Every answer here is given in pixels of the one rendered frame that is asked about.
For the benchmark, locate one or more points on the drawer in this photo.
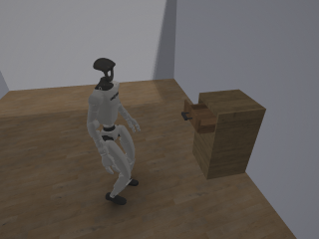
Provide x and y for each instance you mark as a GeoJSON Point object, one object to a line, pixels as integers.
{"type": "Point", "coordinates": [203, 120]}

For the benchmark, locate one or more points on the robot right forearm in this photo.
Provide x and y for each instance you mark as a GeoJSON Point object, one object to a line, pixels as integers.
{"type": "Point", "coordinates": [98, 140]}

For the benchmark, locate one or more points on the right robot upper arm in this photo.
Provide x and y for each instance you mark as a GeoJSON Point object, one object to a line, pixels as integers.
{"type": "Point", "coordinates": [95, 100]}

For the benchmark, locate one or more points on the handle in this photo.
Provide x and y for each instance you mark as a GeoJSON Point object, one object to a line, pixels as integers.
{"type": "Point", "coordinates": [184, 116]}

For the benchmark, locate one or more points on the robot left foot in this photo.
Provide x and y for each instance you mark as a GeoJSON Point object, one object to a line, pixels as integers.
{"type": "Point", "coordinates": [133, 182]}

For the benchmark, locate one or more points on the left robot hand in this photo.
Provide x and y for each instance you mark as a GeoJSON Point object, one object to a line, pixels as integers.
{"type": "Point", "coordinates": [131, 124]}

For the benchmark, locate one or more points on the left robot upper arm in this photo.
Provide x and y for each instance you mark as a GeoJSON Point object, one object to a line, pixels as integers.
{"type": "Point", "coordinates": [118, 85]}

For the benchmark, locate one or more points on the cabinet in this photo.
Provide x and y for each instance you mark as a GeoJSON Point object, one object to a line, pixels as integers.
{"type": "Point", "coordinates": [227, 150]}

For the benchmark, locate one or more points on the right robot hand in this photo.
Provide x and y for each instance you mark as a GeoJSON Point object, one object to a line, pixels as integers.
{"type": "Point", "coordinates": [108, 161]}

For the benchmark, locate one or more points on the humanoid robot head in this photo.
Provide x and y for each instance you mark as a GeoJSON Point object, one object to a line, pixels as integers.
{"type": "Point", "coordinates": [105, 65]}

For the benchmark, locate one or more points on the robot left forearm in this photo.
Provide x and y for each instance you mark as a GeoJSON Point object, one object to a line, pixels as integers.
{"type": "Point", "coordinates": [123, 112]}

